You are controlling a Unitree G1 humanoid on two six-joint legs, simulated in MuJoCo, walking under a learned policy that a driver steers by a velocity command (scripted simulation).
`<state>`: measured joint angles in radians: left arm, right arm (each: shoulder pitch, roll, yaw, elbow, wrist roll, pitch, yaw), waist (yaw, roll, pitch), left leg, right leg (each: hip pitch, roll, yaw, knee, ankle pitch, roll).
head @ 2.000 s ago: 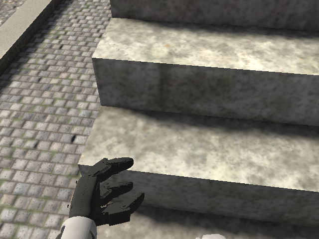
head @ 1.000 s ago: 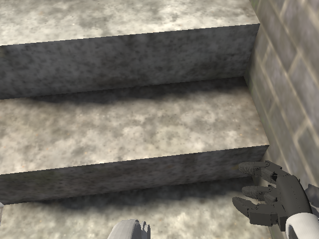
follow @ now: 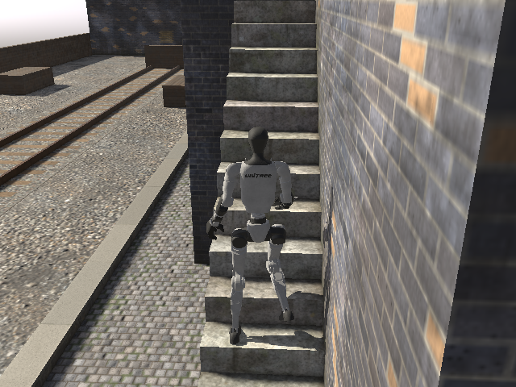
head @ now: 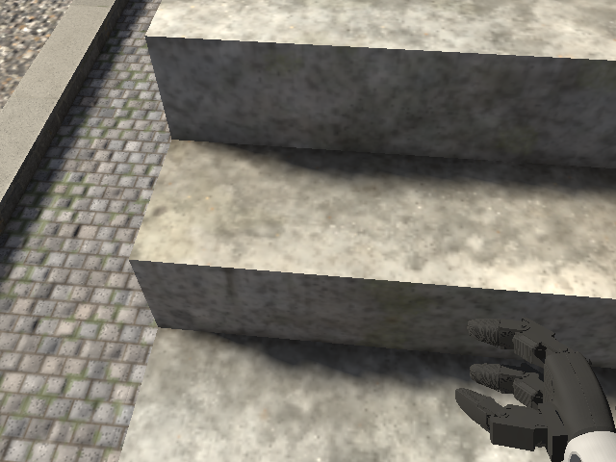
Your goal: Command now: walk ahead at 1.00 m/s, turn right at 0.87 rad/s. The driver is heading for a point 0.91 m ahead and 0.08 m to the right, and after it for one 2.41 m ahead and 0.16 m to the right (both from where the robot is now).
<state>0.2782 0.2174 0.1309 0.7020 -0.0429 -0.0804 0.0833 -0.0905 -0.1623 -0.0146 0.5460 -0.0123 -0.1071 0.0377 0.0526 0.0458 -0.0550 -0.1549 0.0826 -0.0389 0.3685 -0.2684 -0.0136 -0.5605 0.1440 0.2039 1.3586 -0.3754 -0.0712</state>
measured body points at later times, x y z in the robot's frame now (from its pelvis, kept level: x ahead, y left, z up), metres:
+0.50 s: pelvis +0.16 +0.07 +0.20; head +0.17 +0.10 +0.65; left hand +0.41 +0.19 +0.07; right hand +0.28 -0.21 +0.18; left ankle +0.35 +0.18 -0.20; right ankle +0.14 -0.01 -0.55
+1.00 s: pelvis +0.25 +0.15 +0.20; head +0.27 +0.09 +0.65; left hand +0.44 +0.39 +0.12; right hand +0.26 -0.16 +0.07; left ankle +0.29 +0.18 -0.37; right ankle +0.08 +0.15 -0.43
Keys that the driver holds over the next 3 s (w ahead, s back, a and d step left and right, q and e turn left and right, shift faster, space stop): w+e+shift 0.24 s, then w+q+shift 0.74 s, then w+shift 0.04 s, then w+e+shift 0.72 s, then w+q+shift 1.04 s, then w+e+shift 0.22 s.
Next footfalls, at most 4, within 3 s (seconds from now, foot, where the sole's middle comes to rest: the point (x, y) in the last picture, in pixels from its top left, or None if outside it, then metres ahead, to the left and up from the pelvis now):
0.26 right None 0.17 -0.04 -0.59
0.58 left None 0.32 0.19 -0.39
0.84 right None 0.09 0.18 -0.58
1.52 right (390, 437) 0.39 -0.06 -0.39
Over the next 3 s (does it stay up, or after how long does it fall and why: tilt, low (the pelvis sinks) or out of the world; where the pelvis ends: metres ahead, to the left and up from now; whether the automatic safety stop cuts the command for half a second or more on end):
stays up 0.80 -0.11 0.69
